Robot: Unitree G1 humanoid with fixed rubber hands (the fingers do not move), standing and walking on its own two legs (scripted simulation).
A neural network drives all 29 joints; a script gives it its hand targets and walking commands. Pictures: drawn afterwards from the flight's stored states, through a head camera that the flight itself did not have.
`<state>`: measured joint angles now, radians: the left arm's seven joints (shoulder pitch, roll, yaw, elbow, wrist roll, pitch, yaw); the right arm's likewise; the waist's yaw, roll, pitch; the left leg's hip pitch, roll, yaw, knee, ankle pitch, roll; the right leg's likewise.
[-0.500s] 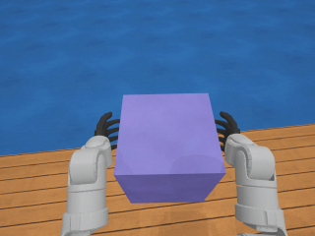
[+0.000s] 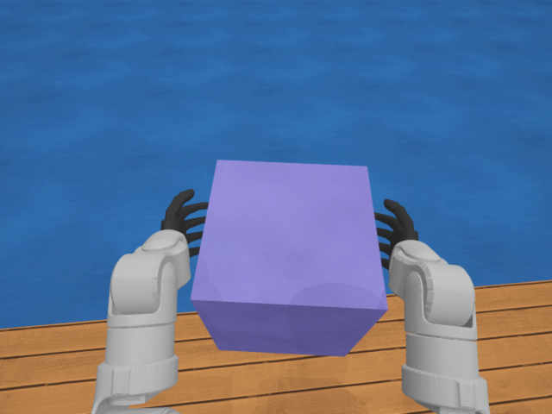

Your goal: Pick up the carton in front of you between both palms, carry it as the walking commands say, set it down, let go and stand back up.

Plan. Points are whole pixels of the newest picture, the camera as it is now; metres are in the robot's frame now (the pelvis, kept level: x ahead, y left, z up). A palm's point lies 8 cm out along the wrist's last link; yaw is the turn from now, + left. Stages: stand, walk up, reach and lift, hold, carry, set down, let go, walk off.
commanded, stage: carry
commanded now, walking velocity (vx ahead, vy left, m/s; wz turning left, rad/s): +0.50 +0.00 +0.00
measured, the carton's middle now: (286, 266) +0.35 +0.01 +0.05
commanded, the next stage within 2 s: none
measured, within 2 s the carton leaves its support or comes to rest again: neither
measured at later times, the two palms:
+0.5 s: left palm (227, 139) +0.62 +0.13 +0.09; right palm (375, 146) +0.62 -0.17 +0.09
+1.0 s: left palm (220, 84) +0.91 +0.19 +0.07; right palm (331, 88) +0.92 -0.11 +0.07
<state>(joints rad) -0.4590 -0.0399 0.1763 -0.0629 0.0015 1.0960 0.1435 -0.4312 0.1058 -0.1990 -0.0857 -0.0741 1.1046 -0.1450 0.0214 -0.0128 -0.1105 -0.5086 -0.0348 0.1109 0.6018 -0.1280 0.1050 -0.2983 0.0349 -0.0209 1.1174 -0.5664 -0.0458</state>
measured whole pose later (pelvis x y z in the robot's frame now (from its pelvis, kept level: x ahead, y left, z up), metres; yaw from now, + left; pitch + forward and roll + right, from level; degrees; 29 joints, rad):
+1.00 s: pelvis +0.59 +0.03 -0.06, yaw +1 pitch +4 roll -1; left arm -0.45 -0.06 0.16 -0.10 0.01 1.08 0.14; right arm -0.41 0.10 -0.20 -0.15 -0.06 1.10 -0.14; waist 0.05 -0.01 -0.10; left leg -0.49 -0.02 0.12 0.50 -0.03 0.09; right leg -0.18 0.02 -0.07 0.86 -0.53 -0.05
